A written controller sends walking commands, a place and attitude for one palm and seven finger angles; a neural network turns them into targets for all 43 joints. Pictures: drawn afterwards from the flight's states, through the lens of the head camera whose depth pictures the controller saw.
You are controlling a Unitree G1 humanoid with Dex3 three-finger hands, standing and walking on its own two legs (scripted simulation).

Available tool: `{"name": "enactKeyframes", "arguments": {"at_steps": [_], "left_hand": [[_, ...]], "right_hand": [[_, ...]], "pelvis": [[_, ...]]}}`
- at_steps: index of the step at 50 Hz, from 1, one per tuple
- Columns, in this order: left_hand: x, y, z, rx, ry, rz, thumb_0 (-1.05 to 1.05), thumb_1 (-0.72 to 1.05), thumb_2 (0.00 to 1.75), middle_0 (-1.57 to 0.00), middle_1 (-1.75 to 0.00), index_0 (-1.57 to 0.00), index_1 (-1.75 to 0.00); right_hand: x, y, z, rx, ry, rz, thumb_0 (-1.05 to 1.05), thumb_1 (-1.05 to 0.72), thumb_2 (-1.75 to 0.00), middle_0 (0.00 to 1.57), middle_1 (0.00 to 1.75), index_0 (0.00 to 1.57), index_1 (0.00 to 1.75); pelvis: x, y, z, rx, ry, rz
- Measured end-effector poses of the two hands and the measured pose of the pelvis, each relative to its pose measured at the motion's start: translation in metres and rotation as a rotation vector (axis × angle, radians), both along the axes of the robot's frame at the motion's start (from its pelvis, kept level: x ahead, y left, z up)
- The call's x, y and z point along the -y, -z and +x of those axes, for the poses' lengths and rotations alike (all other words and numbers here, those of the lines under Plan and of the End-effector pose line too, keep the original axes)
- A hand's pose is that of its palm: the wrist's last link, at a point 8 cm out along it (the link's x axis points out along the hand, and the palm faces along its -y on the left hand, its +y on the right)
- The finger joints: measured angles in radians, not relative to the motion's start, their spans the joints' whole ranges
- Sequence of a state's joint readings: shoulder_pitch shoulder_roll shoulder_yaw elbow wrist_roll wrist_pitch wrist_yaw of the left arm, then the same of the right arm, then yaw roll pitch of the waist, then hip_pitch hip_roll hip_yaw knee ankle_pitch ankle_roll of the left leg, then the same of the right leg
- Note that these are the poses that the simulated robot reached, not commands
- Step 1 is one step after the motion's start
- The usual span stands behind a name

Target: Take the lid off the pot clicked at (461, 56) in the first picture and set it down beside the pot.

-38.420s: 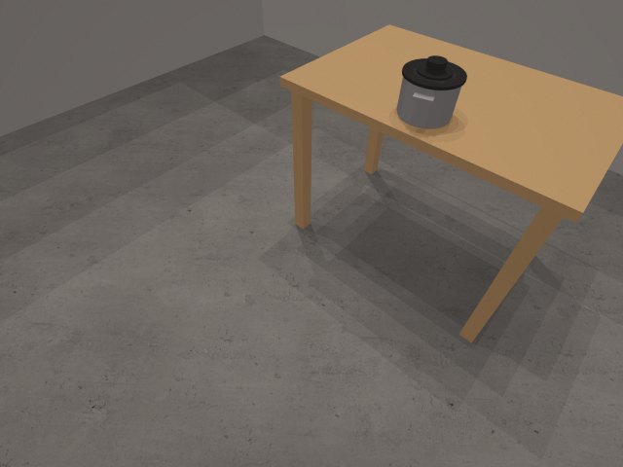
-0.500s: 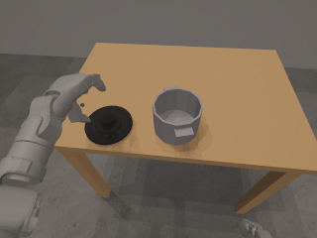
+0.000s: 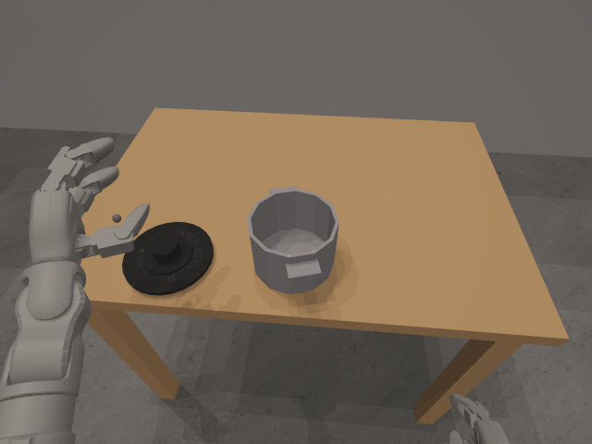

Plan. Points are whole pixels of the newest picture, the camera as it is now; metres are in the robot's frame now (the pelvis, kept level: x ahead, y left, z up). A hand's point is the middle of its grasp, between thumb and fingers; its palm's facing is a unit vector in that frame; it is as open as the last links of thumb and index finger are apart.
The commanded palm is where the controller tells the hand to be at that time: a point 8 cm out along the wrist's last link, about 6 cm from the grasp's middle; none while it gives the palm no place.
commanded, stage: draw the hand back to the body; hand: left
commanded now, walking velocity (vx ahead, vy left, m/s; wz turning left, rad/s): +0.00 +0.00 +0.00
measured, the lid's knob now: (165, 247) +0.44 +0.27 -0.04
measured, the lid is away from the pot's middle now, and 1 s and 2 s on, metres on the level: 0.24 0.24 0.24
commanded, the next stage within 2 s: step back with the hand held close in 1.24 s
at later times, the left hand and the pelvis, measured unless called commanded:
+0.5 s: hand (95, 276) +0.25 +0.23 +0.16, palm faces +0.39 -0.88 -0.27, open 7.7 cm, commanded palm +0.20 +0.27 +0.18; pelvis -0.01 -0.02 +0.00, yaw +1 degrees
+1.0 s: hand (51, 343) +0.18 +0.25 +0.15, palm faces +0.37 -0.87 -0.34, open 7.4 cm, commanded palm +0.12 +0.28 +0.18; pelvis -0.01 +0.00 +0.00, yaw +1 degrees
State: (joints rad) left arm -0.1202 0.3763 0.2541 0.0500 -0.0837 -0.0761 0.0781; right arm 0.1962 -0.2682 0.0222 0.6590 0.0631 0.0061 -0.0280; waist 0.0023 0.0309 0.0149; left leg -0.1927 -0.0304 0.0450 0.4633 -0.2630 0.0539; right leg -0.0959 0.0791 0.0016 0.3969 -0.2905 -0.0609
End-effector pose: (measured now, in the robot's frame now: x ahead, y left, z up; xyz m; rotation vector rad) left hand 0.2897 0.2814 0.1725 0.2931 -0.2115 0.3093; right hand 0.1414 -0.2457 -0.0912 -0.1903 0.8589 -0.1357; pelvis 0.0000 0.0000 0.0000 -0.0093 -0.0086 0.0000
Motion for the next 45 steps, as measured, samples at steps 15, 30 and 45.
{"name": "enactKeyframes", "arguments": {"at_steps": [15, 30, 45], "left_hand": [[0.010, 0.000, -0.050, 0.000, -0.054, 0.009, 0.01, 0.58, 0.87, -0.28, -0.43, -0.28, -0.43], [0.009, 0.003, -0.097, -0.016, -0.069, 0.034, 0.01, 0.86, 0.89, -0.22, -0.32, -0.22, -0.32], [0.000, 0.006, -0.136, -0.052, -0.060, 0.069, 0.01, 0.89, 0.89, -0.21, -0.30, -0.21, -0.31]], "right_hand": [[0.003, -0.008, 0.022, 0.104, -0.041, 0.041, 0.01, -0.91, -0.90, 0.20, 0.30, 0.20, 0.30], [-0.002, -0.012, 0.022, 0.128, -0.062, 0.040, 0.01, -0.91, -0.90, 0.21, 0.30, 0.20, 0.30], [-0.020, -0.017, 0.024, 0.152, -0.073, 0.034, 0.01, -0.91, -0.90, 0.21, 0.30, 0.20, 0.30]], "pelvis": [[0.019, 0.000, -0.008, 0.027, -0.008, 0.009], [0.019, -0.002, -0.014, 0.048, -0.012, 0.006], [0.004, -0.003, -0.015, 0.056, -0.012, -0.003]]}}
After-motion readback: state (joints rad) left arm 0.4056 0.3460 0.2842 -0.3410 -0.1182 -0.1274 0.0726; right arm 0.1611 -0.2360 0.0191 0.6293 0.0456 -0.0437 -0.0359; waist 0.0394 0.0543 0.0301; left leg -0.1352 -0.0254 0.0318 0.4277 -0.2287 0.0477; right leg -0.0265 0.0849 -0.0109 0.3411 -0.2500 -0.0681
